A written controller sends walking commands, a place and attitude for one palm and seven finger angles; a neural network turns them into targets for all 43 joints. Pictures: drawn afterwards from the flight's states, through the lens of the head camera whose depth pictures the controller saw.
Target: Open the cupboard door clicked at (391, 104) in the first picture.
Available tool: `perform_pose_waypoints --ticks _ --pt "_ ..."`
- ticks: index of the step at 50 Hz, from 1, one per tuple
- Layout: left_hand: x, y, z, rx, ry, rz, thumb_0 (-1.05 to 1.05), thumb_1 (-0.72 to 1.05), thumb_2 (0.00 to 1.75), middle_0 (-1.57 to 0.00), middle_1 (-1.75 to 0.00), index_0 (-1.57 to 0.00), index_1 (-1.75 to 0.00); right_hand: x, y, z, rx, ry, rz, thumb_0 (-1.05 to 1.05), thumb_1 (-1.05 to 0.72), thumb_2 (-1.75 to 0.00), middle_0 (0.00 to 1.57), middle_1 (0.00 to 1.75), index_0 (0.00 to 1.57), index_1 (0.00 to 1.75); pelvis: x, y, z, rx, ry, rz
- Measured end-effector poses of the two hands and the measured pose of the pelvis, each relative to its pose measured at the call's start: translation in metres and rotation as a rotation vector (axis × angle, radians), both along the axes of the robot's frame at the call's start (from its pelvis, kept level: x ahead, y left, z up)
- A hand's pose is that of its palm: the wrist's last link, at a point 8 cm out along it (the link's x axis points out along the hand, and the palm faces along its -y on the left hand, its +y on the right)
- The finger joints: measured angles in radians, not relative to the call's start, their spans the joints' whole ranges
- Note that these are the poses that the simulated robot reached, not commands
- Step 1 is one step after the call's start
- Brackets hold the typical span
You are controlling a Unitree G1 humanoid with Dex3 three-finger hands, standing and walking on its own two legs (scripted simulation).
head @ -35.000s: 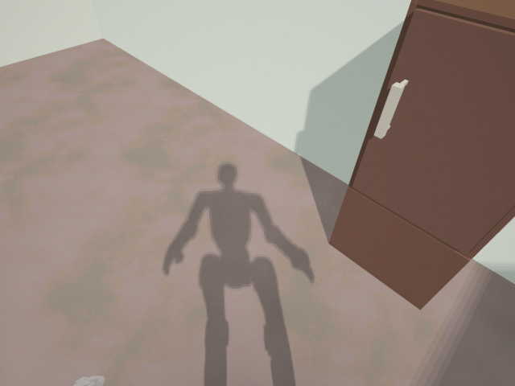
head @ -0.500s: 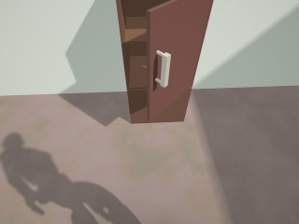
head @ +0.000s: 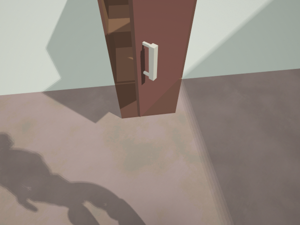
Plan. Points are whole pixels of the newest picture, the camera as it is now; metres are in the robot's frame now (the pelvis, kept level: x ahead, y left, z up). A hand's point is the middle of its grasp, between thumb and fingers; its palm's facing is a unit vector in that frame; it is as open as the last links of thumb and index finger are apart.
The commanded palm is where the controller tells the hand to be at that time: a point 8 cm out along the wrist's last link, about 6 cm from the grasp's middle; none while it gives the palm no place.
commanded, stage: walk to a spot facing it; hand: left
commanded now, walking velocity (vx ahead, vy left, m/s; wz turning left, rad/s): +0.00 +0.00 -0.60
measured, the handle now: (149, 61) +0.69 +0.05 +0.01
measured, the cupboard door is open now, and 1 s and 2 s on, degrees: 44 44 44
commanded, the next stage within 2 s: none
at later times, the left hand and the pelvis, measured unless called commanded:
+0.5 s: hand out of the picture +0.10 +0.15 -0.15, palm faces -0.19 -0.95 -0.27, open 7.4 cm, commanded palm none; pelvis +0.01 -0.03 +0.01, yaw -16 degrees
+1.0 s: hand (120, 188) +0.24 +0.12 -0.16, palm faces -0.54 -0.80 -0.25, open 7.4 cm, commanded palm none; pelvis +0.04 -0.01 +0.00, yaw -34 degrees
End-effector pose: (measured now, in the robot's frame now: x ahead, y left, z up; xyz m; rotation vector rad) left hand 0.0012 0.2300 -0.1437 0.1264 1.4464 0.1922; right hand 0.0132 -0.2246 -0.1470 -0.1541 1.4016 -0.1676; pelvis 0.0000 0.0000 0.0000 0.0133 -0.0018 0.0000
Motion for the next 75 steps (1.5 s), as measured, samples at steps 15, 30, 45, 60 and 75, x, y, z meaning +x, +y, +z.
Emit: perform_pose_waypoints --ticks 15,30,45,60,75 --pt "0.077 -0.02 0.02 0.107 -0.116 -0.16 0.0 0.91 0.9 -0.2 -0.3 -0.2 -0.3 0.027 -0.066 -0.007 -0.007 -0.087 -0.11 0.0 -0.9 -0.9 0.2 0.3 0.2 0.3 0.004 -0.039 -0.002 0.03 0.017 -0.154" --pt "0.121 -0.021 0.015 0.04 -0.098 -0.314 0.0 0.9 0.9 -0.2 -0.3 -0.21 -0.3 0.083 -0.069 0.029 -0.08 -0.307 -0.205 0.0 -0.9 -0.9 0.2 0.3 0.2 0.3 0.023 -0.021 0.006 0.021 0.043 -0.332" --pt "0.236 -0.026 0.013 -0.007 -0.2 -0.563 0.0 0.91 0.9 -0.19 -0.3 -0.2 -0.3 -0.033 -0.021 0.032 -0.124 -0.121 -0.401 0.0 -0.9 -0.9 0.2 0.3 0.2 0.3 0.04 0.001 0.006 -0.032 0.036 -0.519" --pt "0.271 -0.148 0.025 -0.006 -0.27 -0.851 0.0 0.91 0.9 -0.2 -0.3 -0.2 -0.3 -0.129 -0.041 0.003 -0.063 -0.034 -0.707 0.01 -0.9 -0.9 0.2 0.3 0.2 0.3 0.031 -0.043 -0.001 0.015 0.019 -0.726" --pt "0.292 -0.149 -0.003 -0.059 -0.071 -0.876 0.0 0.9 0.9 -0.2 -0.3 -0.21 -0.3 -0.018 -0.103 0.037 -0.213 -0.291 -0.741 0.0 -0.9 -0.9 0.2 0.3 0.2 0.3 0.11 -0.075 -0.004 -0.005 0.049 -0.89"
